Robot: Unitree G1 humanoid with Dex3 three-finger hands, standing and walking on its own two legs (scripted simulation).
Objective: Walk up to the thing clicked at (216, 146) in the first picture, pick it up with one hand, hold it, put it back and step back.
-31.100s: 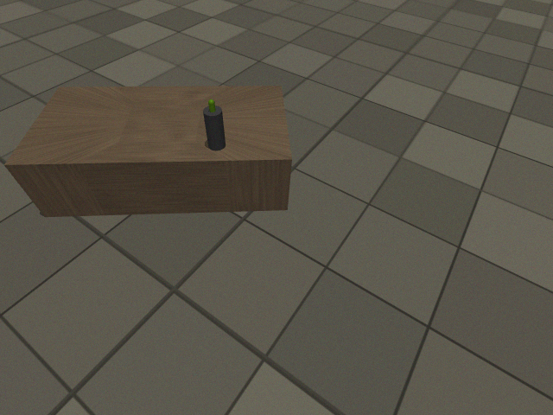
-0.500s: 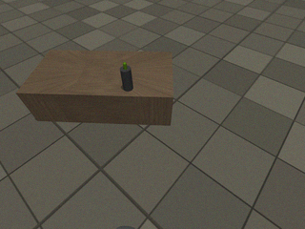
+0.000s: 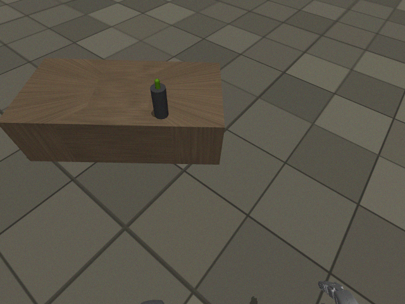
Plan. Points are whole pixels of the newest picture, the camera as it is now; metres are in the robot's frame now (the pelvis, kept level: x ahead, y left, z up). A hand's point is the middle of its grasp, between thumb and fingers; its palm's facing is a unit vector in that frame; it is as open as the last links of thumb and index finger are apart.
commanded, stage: step back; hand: left
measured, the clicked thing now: (159, 98) +1.03 +0.21 -0.32
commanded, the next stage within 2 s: stand in 0.38 s
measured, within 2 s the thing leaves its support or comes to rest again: neither
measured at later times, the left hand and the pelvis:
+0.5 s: hand out of the picture +0.09 +0.26 -0.14, palm faces -0.06 -0.94 -0.34, open 7.3 cm; pelvis +0.00 +0.01 +0.02, yaw -2 degrees
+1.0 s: hand out of the picture +0.06 +0.27 -0.14, palm faces -0.06 -0.94 -0.33, open 7.3 cm; pelvis -0.01 +0.02 +0.02, yaw -1 degrees
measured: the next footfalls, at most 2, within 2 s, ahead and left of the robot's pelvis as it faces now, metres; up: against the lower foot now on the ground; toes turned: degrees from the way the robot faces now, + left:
none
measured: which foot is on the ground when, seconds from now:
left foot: down 0.00-1.00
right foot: down 0.00-1.00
